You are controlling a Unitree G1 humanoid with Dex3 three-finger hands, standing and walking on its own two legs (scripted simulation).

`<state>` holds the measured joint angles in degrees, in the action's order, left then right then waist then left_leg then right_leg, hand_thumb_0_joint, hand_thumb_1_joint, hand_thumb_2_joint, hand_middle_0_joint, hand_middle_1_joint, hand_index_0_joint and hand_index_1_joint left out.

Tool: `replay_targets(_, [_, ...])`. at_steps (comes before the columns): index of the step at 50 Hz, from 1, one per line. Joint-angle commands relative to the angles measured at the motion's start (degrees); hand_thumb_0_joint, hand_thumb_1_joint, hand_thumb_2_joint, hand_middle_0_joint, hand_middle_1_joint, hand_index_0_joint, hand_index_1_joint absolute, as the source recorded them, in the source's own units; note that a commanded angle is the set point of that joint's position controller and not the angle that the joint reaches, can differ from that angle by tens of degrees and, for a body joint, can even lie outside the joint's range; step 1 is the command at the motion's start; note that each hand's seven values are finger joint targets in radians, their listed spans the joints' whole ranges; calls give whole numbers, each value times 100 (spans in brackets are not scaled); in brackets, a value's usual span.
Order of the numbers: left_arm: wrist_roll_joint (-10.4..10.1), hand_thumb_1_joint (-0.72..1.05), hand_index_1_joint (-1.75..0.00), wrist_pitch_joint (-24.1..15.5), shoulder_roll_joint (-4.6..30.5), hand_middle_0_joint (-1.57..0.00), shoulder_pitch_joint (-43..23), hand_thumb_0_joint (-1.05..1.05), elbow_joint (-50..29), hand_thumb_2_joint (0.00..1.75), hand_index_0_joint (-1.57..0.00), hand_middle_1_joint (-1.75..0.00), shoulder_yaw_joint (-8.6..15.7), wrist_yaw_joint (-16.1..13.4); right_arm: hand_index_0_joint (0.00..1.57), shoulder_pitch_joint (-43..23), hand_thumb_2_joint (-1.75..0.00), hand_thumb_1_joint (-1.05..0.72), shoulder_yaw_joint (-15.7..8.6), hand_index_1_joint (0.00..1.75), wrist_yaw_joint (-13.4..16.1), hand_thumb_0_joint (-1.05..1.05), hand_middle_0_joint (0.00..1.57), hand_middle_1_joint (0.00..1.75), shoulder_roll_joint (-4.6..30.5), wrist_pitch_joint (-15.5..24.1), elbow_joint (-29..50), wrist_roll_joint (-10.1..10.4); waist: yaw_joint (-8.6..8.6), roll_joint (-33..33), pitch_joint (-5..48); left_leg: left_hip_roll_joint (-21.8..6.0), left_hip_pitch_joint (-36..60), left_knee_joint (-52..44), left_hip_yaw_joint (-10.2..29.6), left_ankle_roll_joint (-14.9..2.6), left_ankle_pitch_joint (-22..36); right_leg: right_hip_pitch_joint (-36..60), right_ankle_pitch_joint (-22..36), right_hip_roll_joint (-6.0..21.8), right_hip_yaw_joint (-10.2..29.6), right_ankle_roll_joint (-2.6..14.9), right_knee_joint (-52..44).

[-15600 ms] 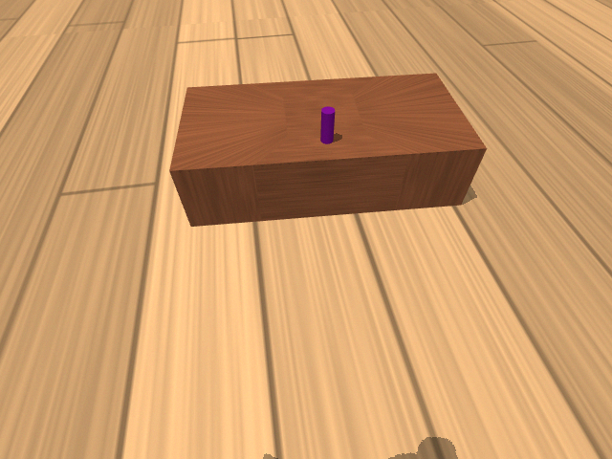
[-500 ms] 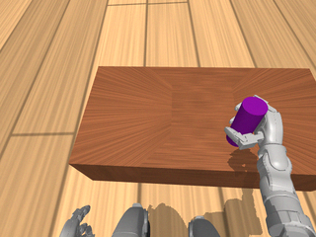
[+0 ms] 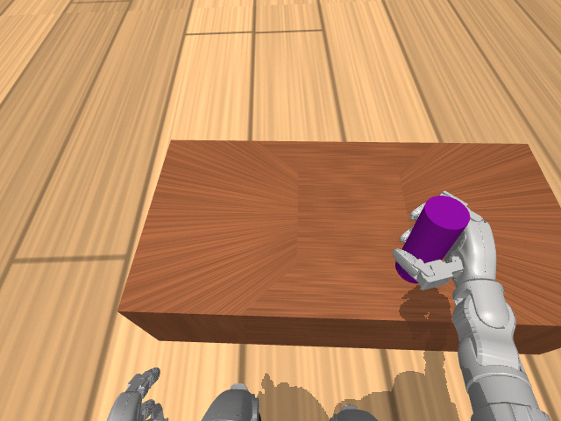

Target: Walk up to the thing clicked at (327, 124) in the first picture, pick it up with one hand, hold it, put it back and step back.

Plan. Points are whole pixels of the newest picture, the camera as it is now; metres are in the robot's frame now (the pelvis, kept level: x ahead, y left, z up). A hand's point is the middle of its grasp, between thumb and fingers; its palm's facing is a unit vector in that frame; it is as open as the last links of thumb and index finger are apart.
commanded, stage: lift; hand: right
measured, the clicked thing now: (427, 243) +0.35 -0.17 +0.05
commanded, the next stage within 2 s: hold in 0.08 s
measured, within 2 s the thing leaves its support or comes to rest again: neither
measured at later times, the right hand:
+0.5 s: hand (433, 247) +0.34 -0.17 +0.05, palm faces +0.03 +1.00 -0.01, open 8.5 cm
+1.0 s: hand (440, 252) +0.33 -0.17 +0.06, palm faces +0.02 +1.00 +0.00, open 8.5 cm
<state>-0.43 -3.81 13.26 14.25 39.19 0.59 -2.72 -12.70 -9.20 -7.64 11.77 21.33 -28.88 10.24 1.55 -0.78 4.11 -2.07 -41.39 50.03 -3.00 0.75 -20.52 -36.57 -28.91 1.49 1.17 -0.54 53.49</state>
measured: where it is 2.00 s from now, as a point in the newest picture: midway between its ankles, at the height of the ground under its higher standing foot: outside the picture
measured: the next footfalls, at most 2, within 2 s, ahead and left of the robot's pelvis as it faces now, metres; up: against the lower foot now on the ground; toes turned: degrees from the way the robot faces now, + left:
none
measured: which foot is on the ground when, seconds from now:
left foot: down 0.00-1.00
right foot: down 0.00-1.00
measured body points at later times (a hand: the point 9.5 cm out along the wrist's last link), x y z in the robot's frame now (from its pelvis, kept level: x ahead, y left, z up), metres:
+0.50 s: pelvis +0.00 +0.00 +0.01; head +0.06 -0.01 +0.45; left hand +0.13 +0.24 -0.10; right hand +0.33 -0.23 +0.06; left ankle +0.04 +0.13 -0.69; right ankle -0.03 -0.12 -0.69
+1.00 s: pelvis +0.00 +0.00 +0.01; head +0.05 -0.01 +0.46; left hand +0.13 +0.24 -0.10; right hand +0.32 -0.23 +0.07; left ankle +0.04 +0.13 -0.69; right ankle -0.03 -0.12 -0.69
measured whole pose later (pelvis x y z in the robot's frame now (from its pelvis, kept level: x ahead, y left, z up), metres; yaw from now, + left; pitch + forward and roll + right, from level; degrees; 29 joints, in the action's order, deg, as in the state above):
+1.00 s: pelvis +0.00 +0.00 +0.01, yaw +0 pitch +8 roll +1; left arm -0.9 -3.9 12.9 13.6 38.9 0.0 -3.5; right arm -6.9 -8.0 -9.1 11.9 19.0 -23.3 11.7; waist 0.4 -0.9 3.2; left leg -2.2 -34.4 45.0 -3.0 1.1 -18.9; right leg -29.7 -27.1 1.2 1.1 -0.3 48.4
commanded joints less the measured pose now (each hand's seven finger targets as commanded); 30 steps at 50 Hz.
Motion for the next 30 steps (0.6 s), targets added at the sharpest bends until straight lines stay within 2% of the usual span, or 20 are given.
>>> replay_targets(1, [-30, 92, -27, -185, 769, -19, 50, 0, -602, 87, -20, -29, 268, -53, 137, -1629, -129, -31, -237, 143, -46, 0, 134, 143, 758, 440, 1421, 95, 29, -6, 1790, 135, 1684, -540, 71, -169, 1588, 432, 2006, -129, -56, 55, -816])
replay_targets(3, [-29, 92, -28, -189, 771, -19, 29, 0, -631, 87, -20, -29, 280, -50, 137, -1569, -128, -32, -288, 143, -30, 0, 134, 143, 817, 441, 1615, 100, -38, -25, 1943, 124, 1832, -596, 104, -168, 1535, 476, 1898, -142, -73, 65, -859])
replay_targets(4, [-43, 92, -28, -189, 762, -19, -15, 0, -630, 87, -20, -29, 249, -58, 137, -1440, -129, -33, -224, 143, -39, 0, 134, 143, 701, 406, 1316, 108, 16, 125, 1594, 138, 1744, -667, 81, -143, 1375, 383, 1715, -135, -72, 84, -907])
replay_targets(5, [-35, 92, -28, -202, 807, -19, -9, 0, -631, 87, -20, -29, 293, -54, 137, -1422, -129, -35, -246, 143, -28, 0, 135, 143, 735, 425, 1567, 123, -28, 80, 1857, 130, 1825, -625, 86, -159, 1470, 490, 1838, -131, -58, 67, -906])
replay_targets(6, [-41, 92, -27, -203, 757, -19, -22, 0, -650, 86, -20, -29, 246, -53, 137, -1633, -128, -34, -222, 143, -25, 0, 135, 143, 783, 435, 1683, 106, -11, -126, 1870, 133, 1786, -628, 99, -171, 1510, 566, 1898, -134, -69, 52, -917])
replay_targets(9, [-47, 92, -28, -211, 738, -19, -120, 0, -685, 87, -20, -29, 227, -68, 138, -1437, -129, -36, -184, 144, 16, 0, 136, 144, 709, 415, 1590, 115, -13, 73, 1575, 148, 1755, -727, 77, -149, 1231, 472, 1579, -128, -52, 78, -1011])
replay_targets(10, [-33, 92, -28, -213, 733, -19, -130, 0, -673, 87, -20, -29, 230, -77, 139, -1514, -129, -33, -257, 144, 46, 0, 137, 144, 801, 432, 1697, 96, -30, 4, 1724, 131, 1809, -729, 103, -150, 1294, 524, 1625, -132, -72, 81, -977])
replay_targets(12, [-38, 91, -29, -216, 748, -19, -63, 0, -651, 88, -20, -29, 240, -73, 139, -1310, -129, -32, -229, 144, 13, 0, 137, 144, 764, 433, 1770, 129, -42, -33, 1910, 138, 1927, -668, 57, -164, 1636, 680, 2059, -124, -46, 45, -971])
replay_targets(14, [-39, 91, -29, -195, 748, -19, -45, 0, -674, 88, -20, -30, 246, -97, 138, -1245, -128, -30, -195, 144, 8, 0, 136, 144, 741, 407, 1707, 108, -22, 42, 1897, 124, 2004, -652, 73, -162, 1832, 694, 2198, -133, -63, 48, -933])
replay_targets(16, [-33, 91, -29, -186, 721, -19, -68, 0, -646, 88, -20, -30, 226, -113, 138, -1308, -128, -29, -265, 143, 15, 0, 136, 143, 803, 408, 1680, 96, 3, 112, 1845, 105, 2045, -685, 101, -144, 1868, 647, 2116, -141, -87, 73, -913])
replay_targets(17, [-36, 91, -29, -187, 744, -19, -10, 0, -630, 88, -20, -30, 246, -116, 139, -1332, -129, -29, -261, 144, -9, 0, 137, 144, 807, 419, 1838, 114, -4, 33, 2010, 99, 2119, -658, 109, -163, 2013, 751, 2272, -145, -89, 56, -912])
replay_targets(18, [-35, 92, -29, -186, 770, -19, -21, 0, -603, 88, -20, -30, 266, -117, 138, -1329, -129, -30, -245, 144, -21, 0, 136, 144, 768, 385, 1767, 134, 40, -47, 1923, 117, 1988, -659, 83, -164, 1984, 769, 2333, -131, -69, 45, -944])
replay_targets(19, [-37, 91, -29, -189, 780, -19, -43, 0, -594, 88, -20, -30, 275, -122, 139, -1239, -129, -31, -234, 145, -22, 0, 137, 145, 771, 362, 1785, 129, -17, -61, 1828, 128, 1934, -665, 59, -157, 1886, 813, 2325, -115, -49, 34, -974])
replay_targets(20, [-41, 91, -29, -182, 718, -19, -77, 0, -623, 88, -20, -30, 226, -119, 139, -1268, -129, -30, -123, 145, -43, 0, 137, 145, 663, 348, 1692, 122, 39, -54, 1750, 128, 1872, -669, 47, -172, 1840, 781, 2298, -116, -47, 32, -976])
replay_targets(23, [-44, 91, -29, -187, 739, -20, -134, 0, -632, 88, -20, -30, 233, -111, 138, -1314, -130, -32, -236, 144, -52, 0, 136, 144, 769, 348, 1714, 144, -14, -53, 1520, 145, 1807, -730, 18, -157, 1570, 674, 2062, -101, -19, 32, -1070])
replay_targets(25, [-57, 91, -29, -185, 735, -20, -158, 0, -700, 88, -20, -30, 226, -99, 138, -1273, -129, -32, -228, 144, -62, 0, 136, 144, 776, 340, 1837, 147, -39, -9, 1654, 151, 1897, -769, 13, -167, 1488, 773, 1993, -95, -6, 34, -1134])
replay_targets(26, [-59, 91, -29, -180, 711, -20, -188, 0, -701, 88, -20, -30, 207, -101, 138, -1114, -129, -33, -148, 144, -79, 0, 136, 144, 718, 323, 1764, 145, -67, -45, 1585, 140, 1921, -770, 11, -168, 1515, 787, 2027, -100, -17, 24, -1137])
replay_targets(27, [-61, 91, -29, -178, 732, -20, -173, 0, -723, 88, -21, -30, 221, -104, 137, -1205, -128, -32, -231, 143, -89, 0, 135, 143, 841, 330, 1982, 149, -101, -176, 1784, 128, 2035, -775, 43, -174, 1630, 869, 2118, -119, -41, 18, -1127])
replay_targets(28, [-63, 91, -29, -189, 775, -20, -146, 0, -700, 89, -21, -30, 259, -113, 136, -1134, -127, -31, -204, 141, -102, 0, 134, 141, 784, 295, 1900, 159, -32, -26, 1787, 145, 2015, -767, 17, -164, 1703, 890, 2193, -107, -22, 27, -1115])
replay_targets(30, [-56, 91, -29, -195, 794, -20, -90, 0, -671, 89, -20, -30, 282, -107, 137, -949, -127, -32, -170, 142, -109, 0, 136, 142, 702, 255, 1846, 179, -20, -56, 1697, 143, 2017, -768, -12, -166, 1767, 893, 2301, -105, -13, 8, -1150])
